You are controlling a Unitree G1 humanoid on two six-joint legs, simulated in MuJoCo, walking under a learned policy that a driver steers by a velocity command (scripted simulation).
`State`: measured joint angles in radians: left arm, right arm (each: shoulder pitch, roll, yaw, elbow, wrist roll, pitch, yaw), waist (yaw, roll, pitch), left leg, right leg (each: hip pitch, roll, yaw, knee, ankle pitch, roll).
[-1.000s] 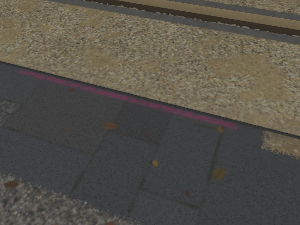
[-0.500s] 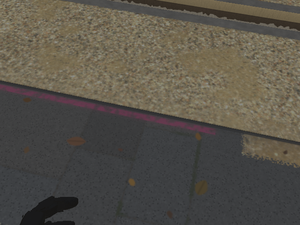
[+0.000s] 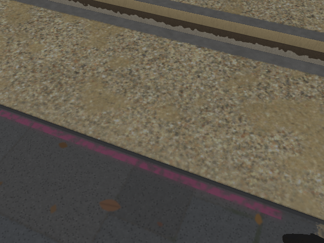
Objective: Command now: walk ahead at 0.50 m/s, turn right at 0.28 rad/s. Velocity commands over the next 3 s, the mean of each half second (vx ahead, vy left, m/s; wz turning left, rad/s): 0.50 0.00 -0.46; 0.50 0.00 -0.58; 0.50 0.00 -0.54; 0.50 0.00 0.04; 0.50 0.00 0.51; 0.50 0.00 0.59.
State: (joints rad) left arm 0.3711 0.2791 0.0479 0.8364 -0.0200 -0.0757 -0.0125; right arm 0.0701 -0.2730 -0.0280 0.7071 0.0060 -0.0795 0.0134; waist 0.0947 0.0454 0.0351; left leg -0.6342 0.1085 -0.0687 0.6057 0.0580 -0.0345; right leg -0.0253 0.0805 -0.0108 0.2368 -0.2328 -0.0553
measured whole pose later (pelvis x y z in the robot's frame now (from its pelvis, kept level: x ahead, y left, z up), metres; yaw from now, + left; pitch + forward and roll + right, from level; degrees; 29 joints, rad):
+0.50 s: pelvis +0.26 +0.02 +0.00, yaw -16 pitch +0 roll +3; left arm 0.13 0.29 0.06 0.68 -0.02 -0.02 -0.03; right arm 0.31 -0.29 -0.07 0.85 0.00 -0.09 0.00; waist -0.08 -0.04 0.04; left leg 0.03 -0.01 0.22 0.23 -0.26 0.00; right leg -0.66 -0.11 0.03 0.75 -0.02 -0.01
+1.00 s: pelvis +0.50 -0.12 +0.00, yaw -34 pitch +2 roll +1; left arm 0.36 0.29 0.07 0.71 -0.02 -0.04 0.01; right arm 0.02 -0.29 -0.05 0.71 0.00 -0.09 0.01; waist 0.08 0.04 0.04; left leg -0.64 0.06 -0.10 0.61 0.04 -0.07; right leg -0.11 0.11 0.14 0.35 -0.25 -0.09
